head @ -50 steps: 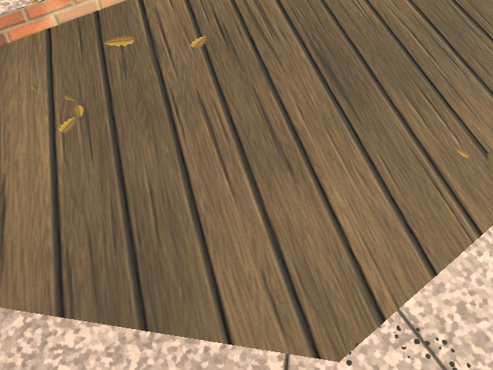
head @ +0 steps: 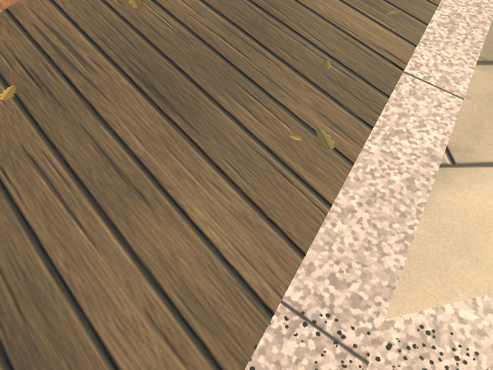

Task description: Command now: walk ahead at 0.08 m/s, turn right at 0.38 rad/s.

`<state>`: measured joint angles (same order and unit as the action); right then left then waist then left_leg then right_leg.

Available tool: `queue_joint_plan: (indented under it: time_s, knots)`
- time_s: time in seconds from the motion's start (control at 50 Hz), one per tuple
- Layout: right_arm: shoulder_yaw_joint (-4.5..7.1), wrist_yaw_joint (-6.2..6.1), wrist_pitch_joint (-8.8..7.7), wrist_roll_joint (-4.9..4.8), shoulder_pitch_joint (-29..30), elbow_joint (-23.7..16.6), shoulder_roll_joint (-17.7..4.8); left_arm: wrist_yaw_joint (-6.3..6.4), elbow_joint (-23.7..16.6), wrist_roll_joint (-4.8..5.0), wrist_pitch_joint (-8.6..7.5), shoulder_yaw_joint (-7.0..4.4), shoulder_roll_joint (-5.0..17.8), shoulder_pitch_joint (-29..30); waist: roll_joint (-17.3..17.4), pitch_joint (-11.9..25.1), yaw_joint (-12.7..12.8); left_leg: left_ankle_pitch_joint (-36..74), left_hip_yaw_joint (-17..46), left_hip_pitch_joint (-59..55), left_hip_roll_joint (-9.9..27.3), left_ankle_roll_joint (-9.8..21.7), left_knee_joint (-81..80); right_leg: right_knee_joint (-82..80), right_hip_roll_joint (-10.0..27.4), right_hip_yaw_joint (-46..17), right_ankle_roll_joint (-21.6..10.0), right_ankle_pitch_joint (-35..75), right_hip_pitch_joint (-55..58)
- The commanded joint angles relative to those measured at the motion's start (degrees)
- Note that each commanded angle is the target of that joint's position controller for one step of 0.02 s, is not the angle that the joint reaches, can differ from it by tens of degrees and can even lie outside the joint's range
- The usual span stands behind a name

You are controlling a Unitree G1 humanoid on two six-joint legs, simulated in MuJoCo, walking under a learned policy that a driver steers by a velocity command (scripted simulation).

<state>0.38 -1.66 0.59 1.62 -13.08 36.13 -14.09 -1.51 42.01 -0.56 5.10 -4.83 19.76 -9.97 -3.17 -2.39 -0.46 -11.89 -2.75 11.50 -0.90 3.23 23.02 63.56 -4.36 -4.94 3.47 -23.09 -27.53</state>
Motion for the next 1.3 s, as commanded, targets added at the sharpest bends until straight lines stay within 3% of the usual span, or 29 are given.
queue_joint_plan:
  time_s: [0.02,0.12,0.18,0.2,0.22,0.24,0.28,0.34,0.5,0.6,0.66,0.68,0.7,0.72,0.76,0.88,0.9,0.94,1.0,1.02,1.04,1.12,1.16,1.18,1.2,1.22,1.24,1.26,1.3]
  knots:
    - [2.82,0.40,-1.18,0.13,-3.4,-1.5,-8.4,-0.50,-4.2,-0.28,-0.28,-0.14,3.1,2.3,11.4,5.4,-1.9,7.6,11.9,-9.7,13.9,9.6,-8.1,-5.3,0.9,0.6,-0.1,0.5,-4.6]
    - [3.91,2.34,-0.77,-0.01,-5.7,2.3,-10.3,-0.52,-4.3,-1.07,-1.44,1.79,0.9,5.3,13.5,0.5,-2.4,-12.5,15.0,-1.8,12.5,9.1,-12.4,-27.5,0.9,7.0,-3.7,-6.1,7.9]
    - [4.55,2.72,-0.02,-1.40,-5.6,3.7,-10.4,0.87,-0.4,-1.35,-3.36,2.19,-0.2,-4.2,9.3,-0.4,2.8,-15.0,13.9,10.6,8.7,6.6,-6.6,-45.7,0.0,9.1,-7.4,7.2,27.5]
    - [3.98,2.68,-0.48,-1.47,-3.6,2.6,-7.6,1.50,1.2,-1.65,-4.26,1.77,2.1,-10.4,4.6,2.0,5.7,-18.7,11.7,21.8,5.5,3.7,0.5,-46.9,6.4,1.3,-8.7,3.4,40.3]
    - [2.26,3.02,-0.99,-1.62,-0.7,-0.5,-1.3,2.13,1.3,-2.07,-4.84,0.61,8.2,-16.5,-9.0,5.7,8.7,-22.7,4.0,31.2,-1.7,0.6,18.6,-53.9,23.2,-18.1,-11.5,-16.8,45.9]
    - [3.22,2.50,-0.92,-0.40,3.2,-1.5,-6.2,2.73,1.8,-2.12,-5.16,-0.84,11.8,-14.8,-6.2,-3.1,9.3,-18.7,6.9,35.9,-2.1,0.8,26.0,-58.8,28.1,-25.5,-15.5,-22.6,31.9]
    - [4.60,3.58,-1.03,-0.91,-1.6,1.5,-8.7,2.97,0.4,-1.19,-6.46,1.28,4.2,-5.7,-3.9,-7.0,2.2,-9.3,10.1,32.6,0.6,0.5,30.1,-59.6,21.6,-15.7,-12.7,-14.7,27.0]
    - [5.00,4.56,-0.52,0.20,-5.2,4.9,-8.1,3.18,-0.3,-0.80,-8.51,2.15,0.5,-4.1,-2.7,-3.8,0.4,-1.1,6.3,27.5,0.4,-1.8,34.0,-59.0,16.4,-2.6,-11.1,4.6,25.5]
    - [4.09,6.41,-0.36,0.53,5.3,0.6,-5.5,2.51,1.9,-1.09,-10.41,1.53,1.7,-9.5,-2.1,-2.8,2.5,11.9,0.8,24.5,0.2,-1.8,24.1,-50.0,14.1,9.8,-12.2,30.4,25.6]
    - [4.36,6.28,-0.51,1.76,8.2,-1.1,-6.5,3.07,3.7,-1.42,-10.67,0.68,3.6,-14.1,-1.2,-3.3,3.3,6.8,0.1,31.1,1.6,3.5,24.5,-40.6,20.0,9.5,-11.9,47.9,37.0]
    - [5.30,5.43,-0.93,0.93,-6.3,3.2,-7.9,2.40,1.7,-1.28,-9.34,0.67,5.5,-9.8,0.9,5.9,-3.9,0.3,-6.1,-1.7,-6.2,6.4,20.3,-17.4,15.5,16.2,-9.2,69.0,21.6]
    - [6.48,4.60,-1.16,1.14,-18.0,6.4,-9.6,1.91,0.6,-0.15,-9.55,0.39,7.4,-5.4,4.7,10.6,-11.3,8.9,-2.6,-21.0,-4.2,8.2,14.2,1.5,14.1,16.4,-7.0,56.5,6.6]
    - [7.97,3.77,-0.79,0.40,-19.2,7.0,-15.3,0.91,-1.0,-0.09,-10.22,1.31,2.4,-4.7,21.9,11.9,-10.5,5.2,18.0,-34.6,8.6,13.3,6.1,25.5,4.5,16.4,-3.4,-1.9,-14.5]
    - [7.42,3.48,-1.21,-0.49,-19.8,4.4,-16.8,0.88,-4.0,-0.62,-11.22,1.82,3.8,-2.8,16.8,14.6,-10.4,9.2,37.8,-35.3,16.5,18.6,-1.9,29.7,3.7,6.8,-2.8,-7.3,-24.6]
    - [6.14,1.92,-1.21,-0.08,-10.2,2.8,-13.0,0.74,-4.6,-0.53,-11.48,1.69,5.5,1.4,1.7,1.8,-4.9,6.4,35.5,-17.8,17.1,17.0,-6.2,14.6,9.1,2.4,-3.7,1.9,-22.3]
    - [5.71,2.14,-3.30,-0.59,-4.0,5.1,-13.1,-0.85,-6.5,-3.12,-6.54,3.26,0.2,6.8,4.9,-2.8,0.5,9.5,17.0,5.7,4.5,11.9,-12.4,-14.8,6.4,8.6,-3.3,13.6,1.3]
    - [0.69,5.48,-7.63,7.05,-4.6,4.2,-0.2,-2.35,-7.1,-7.79,-6.80,6.93,-6.7,3.0,5.9,3.4,1.9,-3.0,16.7,7.5,4.5,9.7,-6.7,-10.8,8.3,-2.5,-4.1,21.1,4.2]
    - [2.56,5.00,-10.60,5.12,-5.3,4.8,-6.4,-2.03,-7.7,-7.55,-7.72,6.09,-2.1,2.2,2.7,0.9,0.6,-5.0,17.5,1.8,3.4,10.3,0.8,-13.2,8.5,-2.0,-3.1,33.9,-7.3]
    - [1.61,2.31,-10.27,2.07,-22.5,10.6,-4.8,-1.46,-10.8,-6.02,-8.60,7.49,-2.3,14.8,1.5,-4.3,-10.6,-10.3,18.1,-7.3,1.7,9.4,10.1,-31.9,9.7,1.2,-1.1,48.2,-20.3]
    - [3.91,0.49,-7.52,-7.64,-18.8,11.0,-7.9,-1.88,-14.8,0.78,-13.22,4.57,2.0,26.2,-2.8,-5.6,-12.2,-9.3,25.0,-4.3,6.3,8.2,4.4,-34.7,6.7,2.7,-4.3,48.2,-15.3]
    - [3.59,-0.52,-5.46,-6.99,-16.6,10.9,-9.9,-2.80,-14.9,2.04,-15.22,5.06,0.5,26.4,-1.6,-6.9,-11.1,-13.1,22.0,1.9,3.9,6.4,7.1,-40.6,6.3,3.2,-4.7,52.2,-8.1]
    - [2.76,0.31,-4.74,-4.12,-17.5,15.3,-5.0,-3.26,-11.8,0.75,-15.26,3.90,-0.3,15.2,5.7,-3.1,-6.8,-11.8,16.1,-2.7,2.5,3.8,19.0,-43.9,6.8,2.8,-6.8,53.9,4.0]
    - [3.38,0.81,-3.99,-3.10,-12.2,15.6,-6.7,-2.48,-5.6,1.46,-14.02,1.60,1.8,-4.7,7.0,2.2,5.1,3.6,11.6,-0.4,1.6,2.8,36.5,-44.5,7.9,2.6,-9.1,49.7,19.5]
    - [3.80,1.21,-4.34,-3.00,-8.4,14.6,-6.5,-1.82,-0.9,1.62,-13.03,0.64,3.6,-18.5,3.4,5.8,12.2,-7.8,6.9,12.6,-3.0,-0.3,59.1,-39.6,12.1,-1.1,-12.7,51.1,36.0]
    - [2.62,1.64,-5.07,-2.82,-16.0,12.1,-1.6,-2.14,1.0,0.42,-12.69,1.23,4.7,-22.0,-10.1,15.5,7.1,-29.9,7.0,30.7,-2.7,-2.1,76.8,-24.3,18.7,-8.9,-16.1,56.9,56.1]
    - [2.32,2.30,-6.67,-3.52,-18.8,10.6,-4.8,-1.51,0.2,1.27,-11.21,0.24,5.7,-21.0,-15.7,19.0,6.6,-27.6,11.3,39.8,0.6,-3.0,75.6,-25.1,21.6,-19.7,-20.6,55.8,61.0]
    - [1.64,2.87,-8.34,-6.13,-14.2,8.2,-4.6,-0.19,0.6,1.76,-9.92,-2.17,10.5,-21.3,-14.9,23.1,8.1,-21.3,13.7,50.1,2.2,-2.8,76.7,-34.6,28.6,-34.4,-27.9,19.8,63.4]
    - [2.74,1.42,-8.41,-5.33,-5.5,6.6,-7.9,0.58,-1.8,0.63,-9.37,-1.35,6.8,-14.3,2.5,15.6,7.1,-9.8,10.1,48.0,3.5,-2.4,66.8,-46.2,26.0,-38.1,-24.3,2.6,47.9]
    - [2.95,-0.48,-6.54,-2.21,-5.8,6.0,-6.8,0.59,-3.7,-0.47,-9.98,0.08,4.2,-4.7,8.2,8.9,-0.9,-6.1,12.2,38.3,5.9,-5.7,60.9,-47.2,25.9,-40.4,-25.6,14.5,24.0]
